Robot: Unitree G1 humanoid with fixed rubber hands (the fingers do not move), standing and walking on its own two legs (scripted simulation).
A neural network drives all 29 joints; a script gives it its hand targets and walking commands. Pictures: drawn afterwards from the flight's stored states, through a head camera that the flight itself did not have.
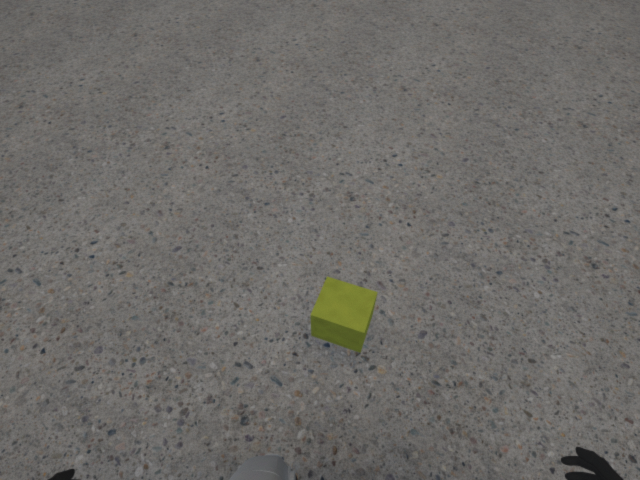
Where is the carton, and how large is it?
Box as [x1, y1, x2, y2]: [311, 277, 377, 352]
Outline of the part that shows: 327,277 311,313 311,335 360,352 372,314 377,292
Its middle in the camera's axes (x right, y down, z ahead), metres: +0.07 +0.26 +1.28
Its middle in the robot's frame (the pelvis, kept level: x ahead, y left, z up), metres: +0.68 -0.01 -0.68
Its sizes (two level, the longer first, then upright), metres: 0.175 0.153 0.149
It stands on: the floor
